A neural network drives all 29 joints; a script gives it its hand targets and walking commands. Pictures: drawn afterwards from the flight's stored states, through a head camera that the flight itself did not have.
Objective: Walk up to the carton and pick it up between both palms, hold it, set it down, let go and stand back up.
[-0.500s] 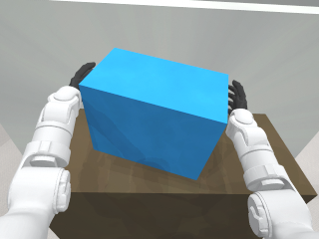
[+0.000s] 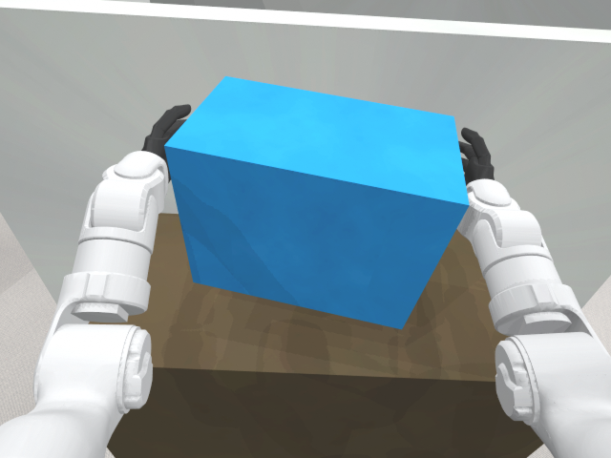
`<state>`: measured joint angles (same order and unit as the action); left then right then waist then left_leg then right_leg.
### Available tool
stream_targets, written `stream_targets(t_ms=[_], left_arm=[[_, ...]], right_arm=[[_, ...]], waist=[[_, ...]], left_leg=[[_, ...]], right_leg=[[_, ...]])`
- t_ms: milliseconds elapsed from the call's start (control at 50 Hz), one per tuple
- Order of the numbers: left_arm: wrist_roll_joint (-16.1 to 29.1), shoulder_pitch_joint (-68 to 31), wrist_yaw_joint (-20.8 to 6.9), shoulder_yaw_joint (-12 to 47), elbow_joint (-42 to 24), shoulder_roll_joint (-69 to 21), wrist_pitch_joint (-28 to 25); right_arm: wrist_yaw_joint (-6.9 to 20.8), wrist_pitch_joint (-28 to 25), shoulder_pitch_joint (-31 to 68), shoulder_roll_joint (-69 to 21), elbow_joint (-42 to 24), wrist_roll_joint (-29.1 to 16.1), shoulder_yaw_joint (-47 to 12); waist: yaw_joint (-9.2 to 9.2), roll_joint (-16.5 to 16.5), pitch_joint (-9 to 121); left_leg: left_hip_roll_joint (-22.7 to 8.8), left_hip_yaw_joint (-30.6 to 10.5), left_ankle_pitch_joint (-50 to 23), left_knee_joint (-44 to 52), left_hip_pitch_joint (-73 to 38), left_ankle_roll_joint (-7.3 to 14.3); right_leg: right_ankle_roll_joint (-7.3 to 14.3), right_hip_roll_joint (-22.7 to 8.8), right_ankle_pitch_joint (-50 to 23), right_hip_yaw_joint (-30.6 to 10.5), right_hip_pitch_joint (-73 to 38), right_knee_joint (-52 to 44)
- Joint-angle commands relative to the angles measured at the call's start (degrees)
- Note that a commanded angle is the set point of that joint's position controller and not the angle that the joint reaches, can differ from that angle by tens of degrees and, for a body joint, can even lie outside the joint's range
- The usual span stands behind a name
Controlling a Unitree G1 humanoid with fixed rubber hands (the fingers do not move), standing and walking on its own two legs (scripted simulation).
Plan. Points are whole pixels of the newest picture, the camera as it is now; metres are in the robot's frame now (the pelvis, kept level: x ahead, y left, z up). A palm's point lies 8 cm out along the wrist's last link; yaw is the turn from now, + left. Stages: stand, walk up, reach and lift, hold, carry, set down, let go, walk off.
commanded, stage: reach and lift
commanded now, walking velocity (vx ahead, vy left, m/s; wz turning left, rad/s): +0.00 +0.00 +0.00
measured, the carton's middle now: (315, 204) +0.40 -0.01 +0.17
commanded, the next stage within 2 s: hold in 1.32 s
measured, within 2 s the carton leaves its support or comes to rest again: neither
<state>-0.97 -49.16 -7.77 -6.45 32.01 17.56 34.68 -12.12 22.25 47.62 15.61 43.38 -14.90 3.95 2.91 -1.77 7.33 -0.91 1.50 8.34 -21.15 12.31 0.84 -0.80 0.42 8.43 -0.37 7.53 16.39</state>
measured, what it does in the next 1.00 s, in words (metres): stands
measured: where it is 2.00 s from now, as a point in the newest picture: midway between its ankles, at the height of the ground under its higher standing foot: outside the picture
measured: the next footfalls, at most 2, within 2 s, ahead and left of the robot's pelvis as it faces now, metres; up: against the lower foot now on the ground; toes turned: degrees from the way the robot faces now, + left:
none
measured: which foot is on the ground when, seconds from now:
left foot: down 0.00-1.00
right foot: down 0.00-1.00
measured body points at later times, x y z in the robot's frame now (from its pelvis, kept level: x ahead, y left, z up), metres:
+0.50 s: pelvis +0.00 -0.01 +0.00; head -0.07 +0.01 +0.44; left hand +0.39 +0.19 +0.26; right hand +0.40 -0.22 +0.26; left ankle +0.03 +0.11 -0.75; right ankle +0.00 -0.13 -0.75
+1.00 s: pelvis +0.00 -0.01 +0.00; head -0.08 +0.01 +0.44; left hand +0.38 +0.19 +0.28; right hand +0.40 -0.22 +0.28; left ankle +0.03 +0.11 -0.75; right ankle +0.00 -0.13 -0.75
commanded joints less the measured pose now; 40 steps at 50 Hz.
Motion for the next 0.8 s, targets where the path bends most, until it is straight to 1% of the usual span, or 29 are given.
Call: stream_targets(t_ms=[0,20,40,60,80,100,160,200,220,260,280,300,360,400,420,440,460,500,540,560,580,600,620,640,660,680,700,720,780], left_arm=[[2.8,-34.7,-1.2,10.6,-21.2,-39.3,-0.4],[2.3,-34.0,-1.0,10.5,-20.3,-39.8,0.2],[2.6,-33.3,-1.1,9.7,-20.4,-39.0,0.8],[3.1,-33.8,-1.0,10.5,-21.0,-40.0,1.4],[2.0,-33.3,-1.2,9.1,-18.7,-38.7,1.9],[2.5,-34.2,-0.9,9.4,-20.8,-39.7,2.1],[1.5,-35.3,-0.6,8.6,-19.9,-38.7,3.6],[2.5,-36.4,-0.1,10.0,-23.5,-39.7,4.4],[2.8,-36.7,0.1,10.6,-23.3,-40.1,4.7],[2.7,-35.0,0.1,9.8,-19.4,-39.4,5.6],[2.5,-35.4,-0.1,8.7,-19.3,-38.6,5.9],[2.8,-36.4,0.0,9.0,-19.3,-39.0,6.0],[3.2,-38.1,0.1,10.2,-21.5,-39.3,6.9],[3.8,-39.0,0.2,10.5,-22.3,-39.5,7.0],[4.5,-39.4,0.3,10.6,-22.6,-39.2,7.0],[4.6,-39.6,0.3,10.8,-22.9,-39.3,7.1],[4.3,-38.7,0.2,11.0,-21.6,-39.3,7.7],[3.7,-38.7,0.2,10.4,-20.4,-39.1,8.2],[2.9,-38.2,0.1,7.8,-18.0,-37.6,8.6],[3.6,-38.9,0.4,9.7,-20.2,-39.3,8.4],[4.3,-39.1,0.5,9.9,-22.6,-39.1,8.7],[3.3,-39.4,0.6,9.3,-22.2,-38.5,9.1],[3.8,-39.6,0.7,9.5,-21.8,-38.7,9.2],[4.1,-39.1,0.7,9.9,-21.3,-38.8,9.4],[4.3,-38.9,0.7,9.7,-22.0,-38.6,9.5],[5.0,-39.2,0.8,10.2,-23.0,-39.0,9.6],[5.2,-40.5,0.9,10.4,-24.0,-38.7,9.5],[4.7,-39.0,0.8,10.1,-23.4,-38.7,10.0],[3.8,-38.5,0.5,9.6,-22.5,-38.4,10.7]], right_arm=[[13.9,-2.6,50.3,-28.1,-22.9,-11.7,-15.4],[14.2,-2.4,51.4,-27.7,-23.3,-12.2,-16.0],[14.3,-2.0,51.9,-27.6,-24.2,-12.5,-15.7],[14.4,-1.9,53.6,-27.5,-25.2,-12.9,-15.8],[14.5,-1.0,52.3,-27.3,-22.5,-12.5,-15.5],[14.8,-1.0,53.5,-28.1,-23.8,-13.1,-16.0],[15.4,0.4,54.1,-27.4,-20.9,-13.7,-15.8],[15.8,1.0,55.0,-27.6,-21.6,-15.1,-16.1],[16.0,1.2,55.0,-26.8,-21.2,-15.1,-15.5],[16.1,1.9,56.0,-26.6,-19.9,-15.1,-15.1],[16.2,2.3,56.5,-26.7,-19.8,-14.5,-14.8],[16.3,2.4,57.1,-26.9,-19.5,-14.8,-14.5],[16.5,3.3,54.9,-25.5,-16.2,-14.3,-12.8],[16.7,3.5,56.2,-25.8,-16.3,-14.4,-12.7],[16.7,3.5,56.9,-25.9,-17.7,-14.0,-12.4],[16.7,3.6,56.9,-26.1,-17.0,-14.5,-12.6],[16.8,3.7,57.2,-25.2,-16.7,-14.5,-12.2],[16.9,4.0,58.0,-25.5,-15.8,-14.3,-12.1],[17.1,4.3,59.4,-25.8,-16.5,-14.4,-12.1],[17.2,4.2,59.5,-25.6,-16.2,-14.6,-12.4],[17.1,4.0,61.2,-26.4,-19.7,-15.6,-13.4],[17.1,4.5,60.2,-25.7,-17.8,-15.3,-13.2],[17.1,4.5,60.7,-25.6,-18.3,-15.5,-12.8],[17.0,4.7,61.2,-25.4,-18.9,-15.5,-12.8],[17.0,4.7,60.6,-25.3,-18.9,-15.7,-13.0],[16.8,4.6,61.8,-26.0,-20.9,-16.2,-13.4],[16.7,4.9,61.5,-25.7,-20.0,-16.4,-13.5],[16.6,5.4,60.4,-25.6,-19.0,-16.5,-13.5],[16.6,6.0,60.2,-24.7,-18.6,-16.5,-12.8]], waist=[[-0.38,6.9,25.5],[-0.89,7.2,24.4],[-1.55,5.6,25.2],[-1.00,5.3,26.2],[-1.13,5.1,22.4],[-1.84,4.9,24.5],[-2.33,5.1,23.3],[-2.47,6.7,25.9],[-2.01,7.2,25.4],[-2.00,5.6,22.8],[-2.49,4.1,22.7],[-2.48,4.5,23.2],[-0.91,6.8,21.8],[-1.07,7.0,22.5],[-0.87,5.9,23.1],[-1.16,6.8,23.7],[-0.59,7.2,22.9],[-1.22,6.8,22.1],[-2.69,4.6,21.2],[-1.83,6.2,22.8],[-2.41,5.1,25.2],[-2.50,5.9,23.7],[-1.98,5.2,24.3],[-1.89,5.6,24.5],[-1.96,4.9,25.2],[-2.05,4.7,26.9],[-2.44,6.1,26.4],[-2.02,5.3,25.4],[-1.88,5.8,23.5]], left_leg=[[0.0,-4.6,-22.5,2.0,-20.7,-3.5],[-0.2,-4.6,-21.9,2.2,-19.7,-3.4],[0.0,-4.3,-22.5,1.7,-19.5,-3.0],[0.1,-4.5,-22.1,1.9,-19.9,-3.1],[0.4,-4.0,-18.9,2.3,-17.9,-2.6],[0.2,-4.1,-19.2,2.5,-17.4,-2.4],[0.3,-4.3,-17.8,2.7,-16.0,-2.3],[0.1,-4.4,-18.3,2.5,-16.5,-2.8],[0.0,-4.6,-17.8,2.7,-16.4,-3.0],[0.0,-4.8,-16.1,3.1,-14.4,-2.2],[0.4,-4.2,-14.2,3.4,-13.8,-1.7],[0.5,-4.2,-13.5,3.6,-13.1,-1.7],[-0.1,-4.3,-12.8,4.1,-13.2,-2.7],[-0.1,-4.4,-12.3,4.3,-12.4,-2.8],[0.1,-4.3,-12.1,4.0,-12.7,-2.5],[0.1,-4.2,-13.3,3.8,-12.8,-2.7],[0.0,-4.3,-12.8,4.2,-12.4,-2.7],[0.2,-4.1,-11.8,4.5,-11.3,-2.5],[0.5,-3.9,-9.3,4.9,-9.4,-1.4],[0.1,-4.1,-10.8,5.1,-10.5,-2.1],[0.5,-4.0,-13.8,4.0,-11.8,-1.9],[0.4,-4.0,-13.7,4.1,-11.9,-2.1],[0.6,-4.0,-13.2,3.8,-11.8,-2.0],[0.6,-4.1,-13.1,3.9,-11.7,-2.0],[0.7,-4.1,-14.3,3.3,-12.7,-2.0],[1.2,-3.7,-15.7,2.7,-13.3,-2.1],[0.8,-3.9,-16.3,2.7,-13.2,-2.5],[0.8,-3.9,-16.7,2.5,-13.3,-2.5],[0.8,-3.8,-15.2,3.2,-12.3,-2.4]], right_leg=[[1.1,4.3,-7.1,1.2,-3.7,-2.7],[1.1,4.6,-6.3,1.0,-3.3,-2.5],[1.1,4.5,-7.4,0.6,-4.3,-2.7],[1.1,4.6,-7.3,0.5,-4.3,-2.8],[1.1,4.3,-6.0,0.0,-4.0,-3.3],[1.1,4.6,-6.5,0.1,-4.7,-2.5],[1.2,4.5,-6.1,-0.3,-4.5,-2.3],[1.4,4.8,-6.9,-0.5,-5.1,-1.7],[1.5,4.8,-6.9,-0.5,-4.8,-1.8],[1.4,4.6,-6.6,-0.8,-4.9,-2.0],[1.2,4.5,-5.5,-0.8,-5.0,-2.3],[1.3,4.5,-6.1,-0.8,-5.5,-1.9],[1.5,4.6,-6.3,-0.5,-4.4,-1.5],[1.4,4.7,-5.9,-0.6,-5.2,-1.5],[1.3,4.5,-6.1,-0.6,-4.8,-1.7],[1.4,4.5,-6.8,-0.8,-5.1,-1.5],[1.4,4.5,-6.8,-0.7,-5.1,-1.7],[1.4,4.3,-6.6,-0.8,-5.1,-1.6],[1.3,4.3,-5.2,-0.8,-6.0,-1.8],[1.1,4.4,-6.2,-0.6,-5.8,-1.2],[1.1,4.6,-7.9,-0.6,-6.3,-1.5],[1.1,4.7,-7.7,-0.3,-6.1,-1.5],[1.0,4.5,-7.6,-0.5,-5.9,-1.4],[1.0,4.6,-7.5,-0.6,-6.0,-1.6],[0.9,4.5,-8.3,-0.6,-5.5,-1.7],[0.8,4.4,-9.0,-0.6,-5.6,-1.7],[1.0,4.7,-9.4,-0.7,-5.9,-1.4],[0.9,4.7,-9.2,-0.9,-5.3,-1.6],[0.8,4.7,-8.8,-0.7,-5.2,-1.7]])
